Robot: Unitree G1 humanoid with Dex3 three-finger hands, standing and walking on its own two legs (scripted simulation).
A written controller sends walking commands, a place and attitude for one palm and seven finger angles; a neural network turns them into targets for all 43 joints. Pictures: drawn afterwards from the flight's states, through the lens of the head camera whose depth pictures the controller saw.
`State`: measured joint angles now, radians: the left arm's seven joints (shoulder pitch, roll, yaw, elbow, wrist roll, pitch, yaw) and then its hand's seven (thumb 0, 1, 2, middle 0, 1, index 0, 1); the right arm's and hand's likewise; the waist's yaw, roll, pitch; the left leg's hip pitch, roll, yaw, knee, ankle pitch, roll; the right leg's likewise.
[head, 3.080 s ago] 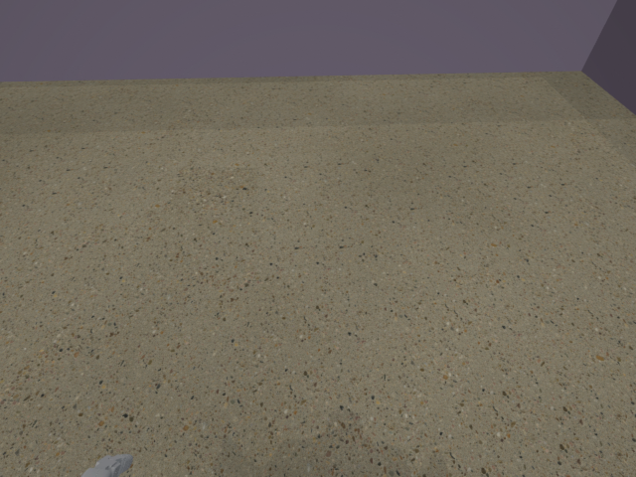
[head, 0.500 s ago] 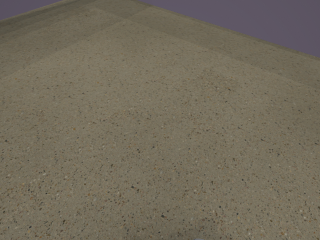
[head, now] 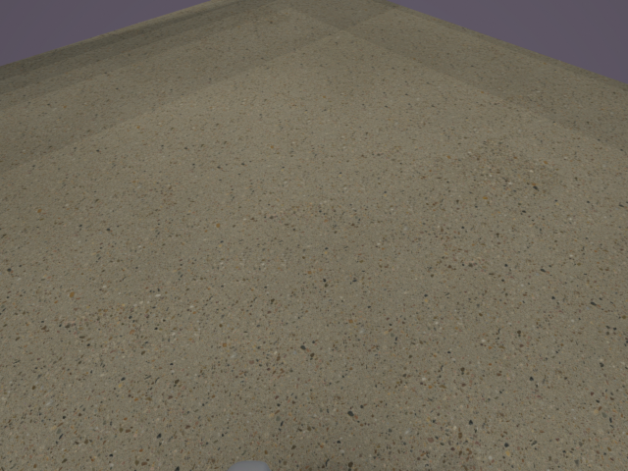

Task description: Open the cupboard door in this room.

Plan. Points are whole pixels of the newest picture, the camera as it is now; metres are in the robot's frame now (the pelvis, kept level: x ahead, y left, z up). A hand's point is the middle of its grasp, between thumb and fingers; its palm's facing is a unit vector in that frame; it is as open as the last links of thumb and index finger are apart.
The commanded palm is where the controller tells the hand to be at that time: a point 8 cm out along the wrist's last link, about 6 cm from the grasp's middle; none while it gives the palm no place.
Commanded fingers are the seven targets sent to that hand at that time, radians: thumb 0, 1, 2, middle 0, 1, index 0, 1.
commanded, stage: turn or walk to find it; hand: left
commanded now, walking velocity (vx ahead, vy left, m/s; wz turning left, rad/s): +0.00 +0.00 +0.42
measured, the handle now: out of the picture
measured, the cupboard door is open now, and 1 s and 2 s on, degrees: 0 0 0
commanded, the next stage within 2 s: none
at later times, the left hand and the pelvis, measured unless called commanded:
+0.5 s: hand out of the picture +0.01 +0.26 -0.16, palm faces +0.22 -0.94 -0.25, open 7.4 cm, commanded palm none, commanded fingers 0.00 0.90 0.90 -0.20 -0.30 -0.20 -0.30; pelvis -0.02 +0.04 +0.00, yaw +10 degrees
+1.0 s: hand out of the picture -0.08 +0.20 -0.16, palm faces +0.43 -0.87 -0.25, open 7.4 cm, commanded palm none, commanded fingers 0.00 0.90 0.90 -0.20 -0.30 -0.20 -0.30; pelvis -0.04 +0.00 +0.00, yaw +25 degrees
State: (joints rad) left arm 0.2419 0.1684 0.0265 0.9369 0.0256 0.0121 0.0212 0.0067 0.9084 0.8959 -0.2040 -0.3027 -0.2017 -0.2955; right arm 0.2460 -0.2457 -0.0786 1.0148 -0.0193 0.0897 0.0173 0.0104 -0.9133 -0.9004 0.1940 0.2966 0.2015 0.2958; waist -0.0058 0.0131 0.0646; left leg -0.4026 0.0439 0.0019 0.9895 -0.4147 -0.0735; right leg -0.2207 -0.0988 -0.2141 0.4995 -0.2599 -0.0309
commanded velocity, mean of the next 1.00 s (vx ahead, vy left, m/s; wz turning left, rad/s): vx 0.00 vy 0.00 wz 0.42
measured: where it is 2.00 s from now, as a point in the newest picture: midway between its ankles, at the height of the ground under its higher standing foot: outside the picture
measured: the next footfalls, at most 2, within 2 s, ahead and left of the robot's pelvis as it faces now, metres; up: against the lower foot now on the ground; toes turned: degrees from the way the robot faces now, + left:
left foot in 0.14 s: +0.01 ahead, +0.14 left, +0.00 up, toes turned +8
right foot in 0.64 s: +0.04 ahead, -0.08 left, +0.00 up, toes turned +11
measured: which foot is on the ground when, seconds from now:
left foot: up 0.00-0.12, down 0.14-0.64, up 0.66-1.00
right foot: down 0.00-0.14, up 0.16-0.62, down 0.64-1.00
